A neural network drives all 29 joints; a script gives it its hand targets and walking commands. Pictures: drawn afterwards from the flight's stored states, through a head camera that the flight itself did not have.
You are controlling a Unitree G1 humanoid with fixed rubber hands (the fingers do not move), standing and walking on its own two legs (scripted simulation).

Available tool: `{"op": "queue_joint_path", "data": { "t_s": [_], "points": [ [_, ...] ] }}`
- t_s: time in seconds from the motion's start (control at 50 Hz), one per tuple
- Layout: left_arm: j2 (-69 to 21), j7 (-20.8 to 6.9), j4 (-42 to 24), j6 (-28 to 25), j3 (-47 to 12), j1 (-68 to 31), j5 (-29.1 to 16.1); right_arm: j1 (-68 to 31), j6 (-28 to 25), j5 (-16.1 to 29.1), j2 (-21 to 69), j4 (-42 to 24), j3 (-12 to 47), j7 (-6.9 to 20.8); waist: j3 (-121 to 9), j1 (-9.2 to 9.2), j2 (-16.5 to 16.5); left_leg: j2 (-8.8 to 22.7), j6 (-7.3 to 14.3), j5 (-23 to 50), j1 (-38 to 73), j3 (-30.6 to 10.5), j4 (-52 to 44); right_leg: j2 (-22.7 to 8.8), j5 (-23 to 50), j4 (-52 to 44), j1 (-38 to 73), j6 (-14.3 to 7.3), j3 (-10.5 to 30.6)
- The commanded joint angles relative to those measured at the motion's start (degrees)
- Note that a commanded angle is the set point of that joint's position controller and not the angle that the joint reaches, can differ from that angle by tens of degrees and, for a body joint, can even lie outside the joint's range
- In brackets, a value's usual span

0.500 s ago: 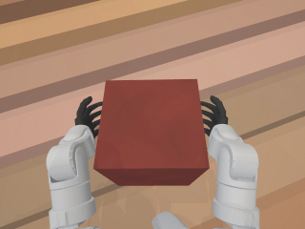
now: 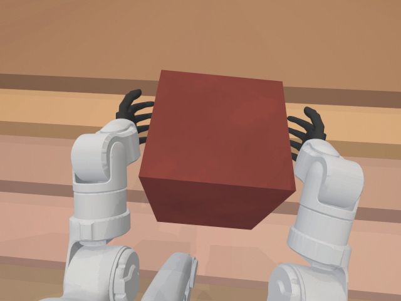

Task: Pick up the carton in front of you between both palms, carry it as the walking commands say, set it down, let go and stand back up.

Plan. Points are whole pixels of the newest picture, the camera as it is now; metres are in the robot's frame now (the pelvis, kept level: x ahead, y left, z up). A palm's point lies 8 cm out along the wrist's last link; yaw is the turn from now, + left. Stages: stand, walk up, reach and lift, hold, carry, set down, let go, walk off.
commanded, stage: carry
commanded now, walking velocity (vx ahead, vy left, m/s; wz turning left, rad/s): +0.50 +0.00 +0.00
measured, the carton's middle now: (212, 160) +0.37 +0.07 +0.12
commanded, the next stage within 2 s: none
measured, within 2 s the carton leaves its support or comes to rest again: neither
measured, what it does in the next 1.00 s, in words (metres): climbs: left foot 0.11 m higher, then right foot 0.11 m higher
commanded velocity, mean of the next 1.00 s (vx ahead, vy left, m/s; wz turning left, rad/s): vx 0.50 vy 0.00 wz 0.00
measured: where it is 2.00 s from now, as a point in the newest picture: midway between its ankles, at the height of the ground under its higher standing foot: (251, 100)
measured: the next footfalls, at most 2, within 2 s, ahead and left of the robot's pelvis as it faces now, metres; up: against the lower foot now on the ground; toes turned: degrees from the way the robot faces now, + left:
left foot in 0.08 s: +0.24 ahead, +0.11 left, +0.11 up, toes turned +5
right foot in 0.56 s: +0.61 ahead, -0.12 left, +0.21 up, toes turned -9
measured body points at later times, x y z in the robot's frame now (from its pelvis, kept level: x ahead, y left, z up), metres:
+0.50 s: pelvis +0.35 +0.00 +0.10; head +0.39 +0.01 +0.55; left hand +0.73 +0.13 +0.25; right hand +0.71 -0.18 +0.27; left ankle +0.20 +0.10 -0.63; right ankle +0.51 -0.12 -0.48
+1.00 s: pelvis +0.68 +0.00 +0.22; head +0.68 -0.02 +0.67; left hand +1.04 +0.15 +0.40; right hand +1.04 -0.15 +0.39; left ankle +0.85 +0.13 -0.37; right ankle +0.57 -0.11 -0.53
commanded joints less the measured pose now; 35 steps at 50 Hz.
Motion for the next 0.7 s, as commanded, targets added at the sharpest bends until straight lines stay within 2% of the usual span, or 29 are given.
{"op": "queue_joint_path", "data": {
  "t_s": [0.0,0.04,0.06,0.08,0.1,0.12,0.14,0.16,0.18,0.2,0.22,0.26,0.28,0.3,0.32,0.34,0.38,0.42,0.44,0.46,0.48,0.5,0.52,0.54,0.56,0.58,0.6,0.62,0.68],
  "points": [
    [-47.25,-10.66,1.17,2.04,-31.44,-36.45,-18.7,-31.24,3.37,7.2,29.82,6.17,26.86,-0.84,-10.55,-8.92,-3.48,2.79,-0.52,3.48,0.74,4.0,-14.11,-10.92,17.66,-14.41,5.71,-8.25,13.76],
    [-46.28,-9.76,4.44,3.31,-27.48,-35.48,-15.26,-34.65,4.74,10.05,33.22,6.65,28.95,-0.79,-10.49,-10.21,-6.91,1.61,0.39,8.01,15.63,8.73,-27.0,-8.81,42.36,-14.68,-1.55,-6.8,1.95],
    [-46.03,-9.14,6.11,3.75,-25.44,-34.15,-13.29,-36.19,5.26,11.75,35.08,7.51,30.19,-0.61,-13.36,-11.11,-9.15,-1.06,1.7,11.19,22.59,11.29,-31.93,-9.39,68.06,-11.18,-0.52,-6.28,-0.74],
    [-45.24,-8.42,6.59,4.05,-23.63,-33.15,-10.86,-37.37,5.51,13.6,37.28,7.89,31.71,-0.29,-17.38,-12.86,-11.91,-4.15,1.89,11.96,27.27,12.92,-35.84,-10.57,86.06,-5.53,3.54,-4.91,-2.34],
    [-45.26,-7.91,6.38,4.27,-22.0,-34.4,-8.21,-41.69,5.21,14.62,38.84,7.44,33.45,-0.15,-23.83,-15.53,-9.43,-8.03,2.07,13.42,31.27,14.57,-41.36,-9.0,102.24,8.69,12.36,-2.19,-3.45],
    [-44.49,-7.38,5.72,3.9,-20.99,-33.72,-6.09,-40.74,4.94,16.49,41.78,7.59,35.38,0.42,-29.24,-20.07,-9.09,-9.0,0.31,18.28,39.25,11.8,-56.98,-8.26,103.49,24.9,15.89,0.6,-3.32],
    [-44.92,-6.91,5.06,3.28,-20.39,-32.8,-4.09,-39.84,4.26,18.58,45.37,6.7,36.51,1.38,-32.0,-24.24,-8.79,-6.15,0.82,23.63,52.02,5.85,-73.56,-6.77,84.42,42.69,10.67,1.8,-2.39],
    [-46.86,-6.8,5.08,2.85,-20.74,-30.15,-1.74,-41.3,2.97,21.1,48.72,6.82,38.68,2.4,-28.86,-18.53,11.66,9.41,7.54,82.42,73.88,-19.0,-64.54,2.55,1.85,58.42,-19.57,4.81,2.82],
    [-45.4,-6.51,6.87,2.18,-18.63,-26.48,0.76,-40.73,1.88,23.43,48.75,6.52,39.4,2.91,-38.24,-19.11,14.14,15.03,18.78,85.64,81.66,-39.58,-66.72,9.59,-2.71,81.74,-31.92,5.58,13.79],
    [-46.03,-6.45,5.14,1.1,-17.29,-25.3,2.03,-45.25,0.54,26.6,51.52,2.71,42.32,3.55,-38.43,-21.49,8.32,14.88,18.96,54.85,81.67,-43.35,-69.01,7.1,-4.77,89.28,-41.4,3.44,17.01],
    [-46.91,-6.37,2.39,0.1,-17.66,-27.9,2.78,-49.66,-0.58,29.45,54.93,-0.37,44.19,4.41,-32.58,-20.42,3.42,13.68,14.42,36.92,79.37,-41.1,-70.49,4.45,-5.42,87.09,-47.41,1.17,16.71],
    [-44.99,-5.93,-0.79,-2.18,-18.32,-29.79,4.04,-53.8,-2.56,33.46,58.5,-3.71,47.68,6.3,-24.85,-17.62,-0.47,14.45,8.73,26.02,73.37,-32.81,-74.2,0.09,-4.26,82.28,-49.17,-0.31,14.66],
    [-44.06,-5.69,-2.38,-3.18,-18.9,-29.26,4.18,-52.7,-3.37,34.35,58.69,-4.4,48.4,6.85,-24.3,-16.32,-2.85,14.12,7.22,22.4,69.03,-29.2,-75.81,-1.9,-4.22,76.36,-45.95,-0.27,11.72],
    [-42.79,-5.32,-3.13,-4.16,-19.37,-28.66,4.46,-52.31,-3.85,34.96,57.91,-5.12,48.49,7.21,-22.13,-16.13,-2.36,14.11,6.19,22.08,67.26,-26.14,-76.96,-2.49,-6.64,73.78,-46.67,-0.29,9.69],
    [-42.26,-4.96,-3.25,-4.74,-20.13,-27.8,4.88,-50.69,-4.16,34.95,56.73,-5.41,48.25,7.26,-21.21,-16.88,-2.41,13.1,6.18,28.4,66.9,-22.64,-77.64,-3.2,-6.21,70.99,-47.43,-0.25,6.61],
    [-42.06,-4.75,-4.13,-5.02,-21.29,-26.85,4.75,-48.48,-4.18,34.55,54.7,-5.71,47.8,7.09,-20.86,-18.48,2.23,13.95,7.78,32.68,69.26,-21.82,-79.23,-3.09,-6.78,74.91,-51.93,-0.4,4.65],
    [-42.06,-4.68,-5.81,-4.33,-24.37,-26.26,3.13,-42.37,-3.61,32.6,50.9,-4.56,46.26,6.46,-20.17,-20.64,5.57,14.7,8.92,34.29,78.58,-21.78,-80.64,-5.08,-12.5,77.29,-64.19,-1.16,4.76],
    [-41.94,-4.68,-6.66,-2.86,-26.96,-25.31,1.75,-37.07,-2.18,30.01,48.03,-2.68,44.44,6.16,-17.25,-19.98,5.83,12.55,6.6,33.35,80.74,-17.15,-83.53,-7.04,-15.64,68.51,-67.94,-0.83,3.27],
    [-41.95,-4.81,-6.9,-2.06,-28.0,-25.3,0.47,-35.31,-1.46,28.93,46.94,-1.72,43.38,6.04,-15.86,-18.22,3.78,9.61,5.16,34.48,71.42,-10.63,-87.63,-7.44,-11.32,51.77,-55.91,-0.24,0.4],
    [-41.85,-4.94,-6.93,-1.44,-29.38,-25.23,-0.57,-33.38,-0.68,27.45,45.71,-1.21,42.24,5.91,-15.51,-16.93,3.79,6.61,4.13,42.49,58.31,-4.39,-90.63,-4.35,-2.87,37.72,-37.12,-0.54,-4.93],
    [-42.04,-4.97,-6.61,-0.83,-30.35,-25.83,-1.74,-31.29,0.01,25.56,44.44,-0.59,40.6,5.7,-20.29,-13.89,11.37,7.28,3.58,71.07,53.93,-0.28,-86.05,0.09,4.41,36.87,-21.93,-1.62,-8.47],
    [-42.96,-5.05,-6.48,-0.46,-31.66,-25.08,-2.98,-30.67,0.52,23.96,43.2,-0.77,39.44,5.51,-25.6,-8.72,16.74,7.05,1.51,88.74,56.19,2.95,-76.3,3.63,6.82,33.79,-13.14,-1.73,-11.2],
    [-44.48,-5.26,-7.2,-0.39,-33.09,-25.42,-4.24,-30.21,0.84,22.07,42.21,-0.64,38.63,5.25,-30.43,-2.13,16.69,6.37,-0.85,93.07,58.39,5.47,-62.02,5.56,12.97,25.16,-3.23,-0.69,-12.49],
    [-45.88,-5.57,-8.47,-0.43,-33.91,-26.1,-5.49,-28.75,0.87,19.82,40.77,-0.62,36.93,4.83,-33.98,1.67,11.13,4.26,-3.48,79.82,55.17,4.99,-44.91,6.18,17.79,11.65,8.29,0.06,-7.33],
    [-46.32,-5.73,-9.07,-0.72,-35.2,-28.98,-7.32,-26.16,0.54,16.69,41.28,-1.03,34.22,4.5,-40.83,-4.14,-11.04,-7.1,-8.82,14.49,31.52,-1.29,-16.43,-18.64,42.08,7.97,26.4,-12.7,32.8],
    [-49.66,-6.23,-7.59,-0.75,-37.65,-27.98,-10.84,-23.74,0.98,13.79,37.88,0.03,31.27,4.07,-47.58,-5.1,-11.99,-10.3,-6.54,8.0,29.13,-13.71,1.78,-19.94,37.16,2.88,25.33,-17.51,49.01],
    [-52.54,-7.13,-10.64,-1.2,-39.9,-32.27,-13.94,-24.27,0.8,12.19,38.48,-0.59,30.76,3.75,-42.79,-5.91,-6.49,-7.09,-4.47,8.54,22.91,-14.57,5.47,-19.16,28.47,4.67,23.66,-16.61,44.73],
    [-55.13,-8.09,-12.44,-1.81,-42.1,-36.55,-16.37,-25.42,0.19,10.99,38.59,-1.33,30.17,3.62,-35.08,-6.38,-2.42,-4.81,-3.39,9.17,17.87,-11.58,4.23,-18.55,23.34,4.34,18.97,-14.13,40.26],
    [-58.68,-9.99,-13.46,-3.51,-44.7,-40.59,-20.84,-27.96,-1.49,9.67,38.27,-2.79,30.08,3.07,-28.37,-7.49,-0.03,-0.77,-1.13,8.66,13.51,-10.11,1.05,-17.85,7.78,-0.4,11.52,-10.05,33.14]
  ]
}}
